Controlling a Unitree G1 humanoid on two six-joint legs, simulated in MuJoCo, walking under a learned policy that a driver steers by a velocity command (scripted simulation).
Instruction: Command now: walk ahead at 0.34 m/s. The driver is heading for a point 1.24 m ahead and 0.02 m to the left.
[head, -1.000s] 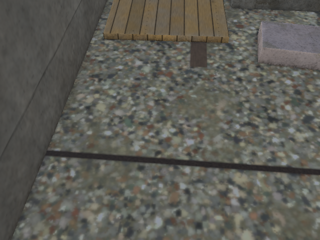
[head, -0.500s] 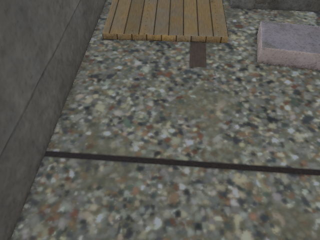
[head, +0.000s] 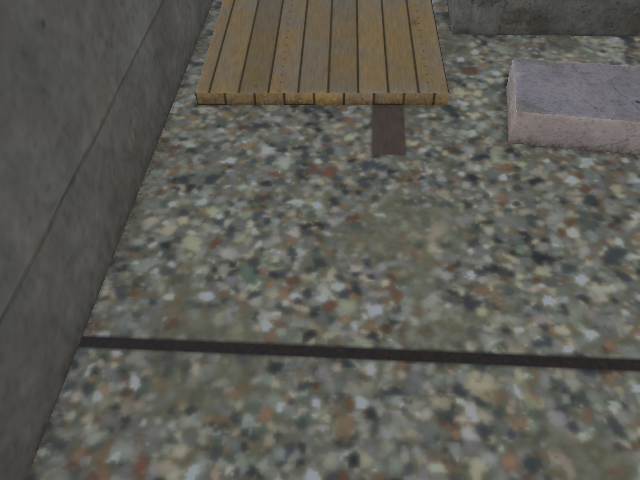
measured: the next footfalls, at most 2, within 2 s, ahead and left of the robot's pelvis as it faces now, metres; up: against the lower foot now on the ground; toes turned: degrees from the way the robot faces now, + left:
left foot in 0.46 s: +0.40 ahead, +0.11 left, +0.00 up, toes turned +2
right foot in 1.00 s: +0.70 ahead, -0.13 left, +0.00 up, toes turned -3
